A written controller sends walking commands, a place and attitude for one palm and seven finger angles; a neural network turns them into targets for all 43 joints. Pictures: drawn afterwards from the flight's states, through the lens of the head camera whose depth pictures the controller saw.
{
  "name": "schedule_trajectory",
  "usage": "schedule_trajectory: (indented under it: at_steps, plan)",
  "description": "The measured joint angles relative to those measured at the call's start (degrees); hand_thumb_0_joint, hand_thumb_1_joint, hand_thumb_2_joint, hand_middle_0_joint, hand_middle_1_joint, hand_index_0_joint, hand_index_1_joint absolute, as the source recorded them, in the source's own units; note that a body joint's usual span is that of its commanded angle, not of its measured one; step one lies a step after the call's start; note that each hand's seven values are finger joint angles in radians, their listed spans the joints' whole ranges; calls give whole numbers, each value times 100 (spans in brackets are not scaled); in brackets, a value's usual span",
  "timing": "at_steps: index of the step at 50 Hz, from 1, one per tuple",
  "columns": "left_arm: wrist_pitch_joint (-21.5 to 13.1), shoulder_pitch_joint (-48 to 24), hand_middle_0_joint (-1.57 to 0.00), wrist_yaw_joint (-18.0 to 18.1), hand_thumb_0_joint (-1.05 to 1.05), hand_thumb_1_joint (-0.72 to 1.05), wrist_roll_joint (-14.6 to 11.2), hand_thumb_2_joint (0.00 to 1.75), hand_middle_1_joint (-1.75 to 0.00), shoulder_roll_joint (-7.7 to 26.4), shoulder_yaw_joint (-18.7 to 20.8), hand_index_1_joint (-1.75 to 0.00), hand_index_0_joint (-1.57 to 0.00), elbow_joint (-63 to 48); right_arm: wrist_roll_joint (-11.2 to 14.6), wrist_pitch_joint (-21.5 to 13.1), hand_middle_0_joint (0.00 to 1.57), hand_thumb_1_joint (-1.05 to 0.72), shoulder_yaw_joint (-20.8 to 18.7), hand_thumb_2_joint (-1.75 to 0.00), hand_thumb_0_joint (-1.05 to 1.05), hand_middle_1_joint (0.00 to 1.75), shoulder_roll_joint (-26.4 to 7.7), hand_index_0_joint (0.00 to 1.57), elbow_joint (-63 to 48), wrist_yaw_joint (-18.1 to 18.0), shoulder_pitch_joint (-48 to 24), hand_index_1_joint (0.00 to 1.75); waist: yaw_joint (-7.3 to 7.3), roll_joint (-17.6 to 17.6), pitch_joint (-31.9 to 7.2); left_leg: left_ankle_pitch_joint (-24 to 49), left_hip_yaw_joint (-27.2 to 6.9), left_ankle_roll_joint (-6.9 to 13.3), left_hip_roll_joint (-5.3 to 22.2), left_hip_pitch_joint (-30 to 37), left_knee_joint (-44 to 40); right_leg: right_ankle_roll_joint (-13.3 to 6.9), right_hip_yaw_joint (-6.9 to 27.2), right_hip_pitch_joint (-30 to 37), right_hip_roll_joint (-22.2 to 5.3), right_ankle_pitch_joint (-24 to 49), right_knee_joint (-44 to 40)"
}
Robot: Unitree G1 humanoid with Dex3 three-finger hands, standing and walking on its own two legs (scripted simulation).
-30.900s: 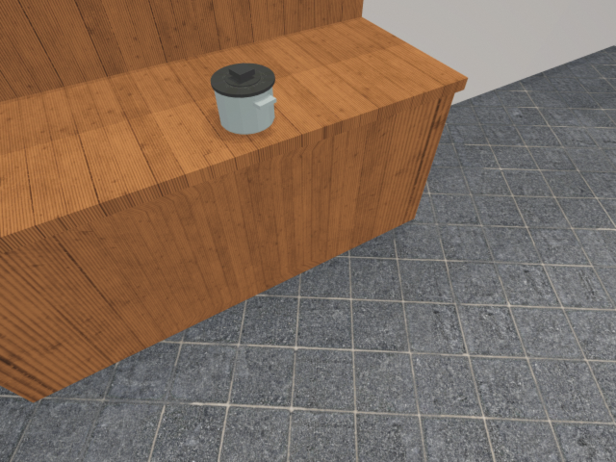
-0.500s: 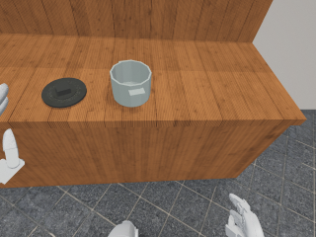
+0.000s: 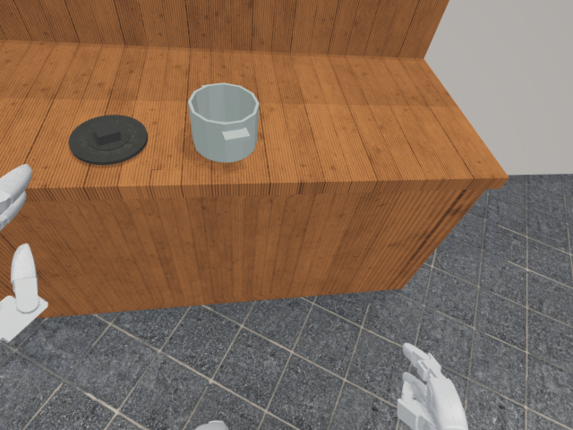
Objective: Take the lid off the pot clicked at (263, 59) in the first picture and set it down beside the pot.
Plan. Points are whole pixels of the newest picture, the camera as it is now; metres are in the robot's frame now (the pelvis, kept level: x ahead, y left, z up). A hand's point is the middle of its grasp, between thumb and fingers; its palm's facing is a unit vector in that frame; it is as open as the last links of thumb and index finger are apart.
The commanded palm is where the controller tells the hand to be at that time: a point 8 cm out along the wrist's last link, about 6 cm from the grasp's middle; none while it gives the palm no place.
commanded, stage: stop stepping back and stand still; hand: left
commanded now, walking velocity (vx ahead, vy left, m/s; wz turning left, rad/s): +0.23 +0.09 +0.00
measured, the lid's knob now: (106, 131) +0.68 +0.40 -0.05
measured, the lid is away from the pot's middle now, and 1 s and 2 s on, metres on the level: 0.25 0.25 0.25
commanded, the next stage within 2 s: let the arm hang, fingers relaxed in 1.74 s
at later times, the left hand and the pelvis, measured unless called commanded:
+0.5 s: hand out of the picture +0.14 +0.25 +0.17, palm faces +0.33 -0.83 -0.44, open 7.4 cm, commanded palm +0.08 +0.29 +0.18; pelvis -0.04 +0.01 +0.00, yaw +1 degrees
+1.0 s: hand out of the picture +0.05 +0.18 -0.17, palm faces +0.11 -0.98 -0.15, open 6.9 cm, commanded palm none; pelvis -0.02 +0.01 +0.00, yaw +5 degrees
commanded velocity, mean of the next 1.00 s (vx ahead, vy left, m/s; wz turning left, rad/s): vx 0.07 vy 0.00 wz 0.00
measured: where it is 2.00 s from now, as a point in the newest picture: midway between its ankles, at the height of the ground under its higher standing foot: outside the picture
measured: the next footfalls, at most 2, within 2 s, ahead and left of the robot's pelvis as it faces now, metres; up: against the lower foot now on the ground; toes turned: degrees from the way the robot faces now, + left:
right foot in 0.02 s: +0.01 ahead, -0.10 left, +0.00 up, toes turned +1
left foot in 0.22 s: +0.02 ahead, +0.11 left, +0.00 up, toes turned +1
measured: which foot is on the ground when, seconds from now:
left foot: down 0.00-0.06, up 0.08-0.20, down 0.22-1.00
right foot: up 0.00-0.00, down 0.02-0.66, up 0.68-0.90, down 0.92-1.00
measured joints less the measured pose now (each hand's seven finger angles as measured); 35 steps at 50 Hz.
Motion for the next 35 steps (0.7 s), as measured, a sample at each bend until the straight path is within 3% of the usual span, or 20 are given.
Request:
schedule_trajectory:
  at_steps: [3, 5, 8, 11, 12, 17, 21, 24, 28, 33, 35]
  plan:
    - [-147, 305, -21, 23, 2, 89, 59, 90, -30, 123, 28, -30, -21, -142, 44, 40, 20, -91, 5, -90, 1, 30, -125, 21, -91, -66, 122, 30, 24, 173, 57, -567, -83, -18, 26, -219, 569, -84, -185, 347, -1, 819, -549]
    - [-241, 281, -21, 8, 2, 89, 85, 90, -30, 55, -149, -30, -21, -63, 68, 122, 20, -91, -58, -90, 1, 30, -235, 21, 73, -120, 224, 30, 86, 239, -8, -1137, -202, -57, -111, -364, 1287, -124, -227, 344, -38, 724, -420]
    - [-270, 187, -21, 44, 2, 89, 101, 90, -30, -233, -315, -30, -22, 233, 90, 323, 20, -91, -124, -90, 1, 30, -369, 21, 323, -203, 405, 30, 219, 123, -305, -1327, -105, -7, -297, -254, 2040, -119, -86, 274, -193, 630, -349]
    - [-250, -104, -21, 132, 1, 89, 131, 90, -30, -530, -427, -30, -22, 616, 101, 295, 20, -91, -158, -90, 1, 30, -555, 21, 344, -328, 587, 30, 182, 193, -528, -1468, -113, 149, -202, 455, 793, -61, -187, 108, -281, 570, -215]
    - [-247, -263, -21, 156, 1, 89, 124, 90, -30, -589, -448, -30, -22, 717, 96, 228, 20, -91, -187, -90, 1, 30, -589, 21, 359, -370, 574, 30, 121, 210, -477, -1130, -150, 150, -209, 502, 530, -32, -232, 52, -306, 525, -109]
    - [-67, -317, -21, 167, 2, 89, 162, 90, -30, -533, -381, -30, -21, 844, 91, -38, 20, -91, -106, -90, 1, 30, -357, 20, 344, -354, 499, 30, 58, 1, -289, -644, -36, 107, -330, 624, 294, -51, 18, 85, -125, -3, 241]
    - [-121, -23, -21, 139, 2, 89, 202, 90, -30, -356, -414, -30, -21, 577, 42, -185, 20, -91, 32, -90, 1, 30, -213, 20, 279, -253, 504, 30, 54, 70, -260, -595, -94, 67, -283, 612, 219, -203, -58, 475, 59, 649, -535]
    - [-211, 28, -21, 108, 2, 89, 206, 90, -30, -363, -518, -30, -21, 498, -8, -105, 20, -91, 39, -90, 1, 30, -219, 20, 370, -215, 451, 30, 130, 173, -291, -1059, -179, 89, -282, 497, 495, -309, -97, 509, 106, 724, -655]
    - [-269, -39, -21, 144, 2, 89, 163, 90, -30, -484, -564, -30, -22, 567, -1, 38, 20, -91, 9, -90, 1, 30, -312, 21, 469, -247, 388, 30, 179, 232, -301, -722, -138, 124, -288, 685, 268, -220, -104, 590, 79, 635, -639]
    - [-171, -247, -21, 168, 2, 89, 152, 90, -30, -585, -498, -30, -21, 872, -2, 51, 20, -91, 62, -90, 1, 30, -281, 21, 444, -348, 263, 30, 248, 26, -206, -618, 38, 228, -488, 1023, -158, -127, 83, 735, -121, 640, -715]
    - [-148, -835, -20, -35, 1, 89, 406, 90, -30, -576, -773, -30, -21, 1796, -29, -94, 20, -91, -49, -90, 1, 30, -382, 20, 656, -148, 145, 30, 255, 151, -284, -563, -41, 267, -554, 826, -163, -155, -14, 379, -188, 509, -253]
